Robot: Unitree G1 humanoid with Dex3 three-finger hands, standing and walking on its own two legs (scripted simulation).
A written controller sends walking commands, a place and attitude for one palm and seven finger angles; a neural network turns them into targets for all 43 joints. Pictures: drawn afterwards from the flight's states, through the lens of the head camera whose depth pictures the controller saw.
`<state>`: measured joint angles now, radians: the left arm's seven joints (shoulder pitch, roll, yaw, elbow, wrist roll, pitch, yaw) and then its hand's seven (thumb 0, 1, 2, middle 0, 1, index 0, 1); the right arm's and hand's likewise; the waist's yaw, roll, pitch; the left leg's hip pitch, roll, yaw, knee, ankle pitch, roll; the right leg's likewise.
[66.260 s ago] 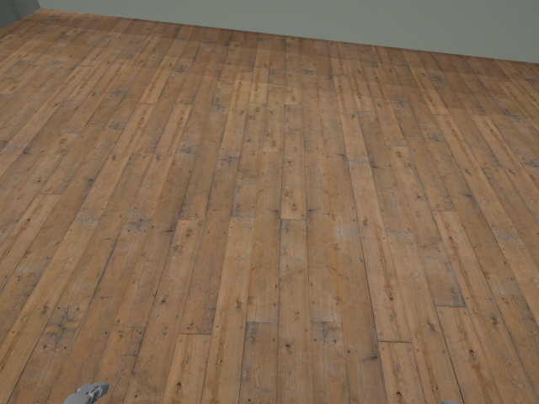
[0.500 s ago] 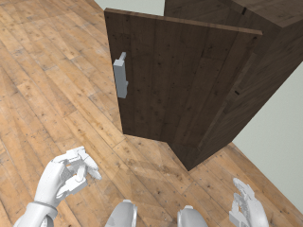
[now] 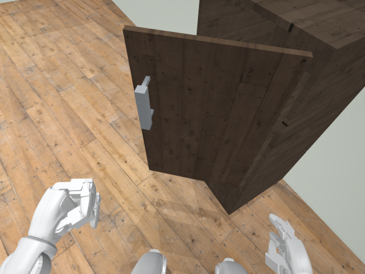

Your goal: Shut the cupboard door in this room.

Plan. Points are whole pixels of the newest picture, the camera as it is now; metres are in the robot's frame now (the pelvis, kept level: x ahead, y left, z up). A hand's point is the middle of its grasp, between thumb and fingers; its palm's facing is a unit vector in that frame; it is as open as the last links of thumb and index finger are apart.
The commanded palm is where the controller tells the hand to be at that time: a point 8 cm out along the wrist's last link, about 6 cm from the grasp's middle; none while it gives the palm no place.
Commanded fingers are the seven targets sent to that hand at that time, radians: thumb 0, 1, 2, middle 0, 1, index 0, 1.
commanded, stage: raise the hand and make a fist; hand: left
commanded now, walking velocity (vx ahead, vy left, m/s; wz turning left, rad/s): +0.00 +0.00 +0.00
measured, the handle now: (146, 103) +0.49 +0.13 +0.07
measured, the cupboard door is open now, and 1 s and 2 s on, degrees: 46 46 46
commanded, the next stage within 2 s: bring the fist close to the handle in 0.40 s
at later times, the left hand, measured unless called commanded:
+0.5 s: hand (104, 220) +0.21 +0.16 +0.07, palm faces -0.14 -0.99 -0.05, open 3.1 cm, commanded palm +0.19 +0.22 +0.07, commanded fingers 0.00 0.90 0.90 -1.30 -1.50 -1.30 -1.50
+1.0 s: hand (123, 175) +0.29 +0.15 +0.07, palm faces -0.16 -0.99 -0.04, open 3.1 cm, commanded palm +0.29 +0.20 +0.07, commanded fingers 0.00 0.90 0.90 -1.30 -1.50 -1.30 -1.50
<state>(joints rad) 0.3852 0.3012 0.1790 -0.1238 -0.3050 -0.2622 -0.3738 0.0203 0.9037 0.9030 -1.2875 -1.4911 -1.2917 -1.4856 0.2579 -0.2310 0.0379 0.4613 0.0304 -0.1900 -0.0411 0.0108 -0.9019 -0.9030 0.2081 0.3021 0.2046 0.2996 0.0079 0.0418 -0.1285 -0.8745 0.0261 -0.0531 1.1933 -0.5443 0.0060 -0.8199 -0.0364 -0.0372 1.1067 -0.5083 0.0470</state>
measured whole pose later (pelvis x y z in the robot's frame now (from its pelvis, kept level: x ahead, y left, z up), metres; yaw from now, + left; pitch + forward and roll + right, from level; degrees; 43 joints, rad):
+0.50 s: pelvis -0.01 -0.02 +0.00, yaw +0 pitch +12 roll -2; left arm 0.39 0.29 0.17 -0.07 -0.32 -0.31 -0.38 0.02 0.90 0.90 -1.30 -1.50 -1.30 -1.50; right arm 0.26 -0.25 0.01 0.48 0.05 -0.21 -0.06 0.01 -0.90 -0.90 0.21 0.30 0.20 0.30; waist 0.00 0.05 -0.14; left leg -0.87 0.04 -0.06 1.18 -0.53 -0.02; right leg -0.84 -0.02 -0.04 1.13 -0.51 0.02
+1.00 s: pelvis -0.01 -0.01 +0.00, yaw +0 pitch +14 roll -2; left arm 0.04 0.28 0.14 0.16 -0.26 -0.25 -0.30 0.02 0.90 0.90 -1.30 -1.50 -1.30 -1.50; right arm 0.29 -0.26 0.03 0.52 0.04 -0.20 -0.05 0.01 -0.90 -0.90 0.21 0.30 0.20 0.30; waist -0.04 0.04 -0.13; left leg -0.88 0.03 -0.04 1.14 -0.51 -0.01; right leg -0.85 -0.04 -0.02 1.10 -0.49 0.04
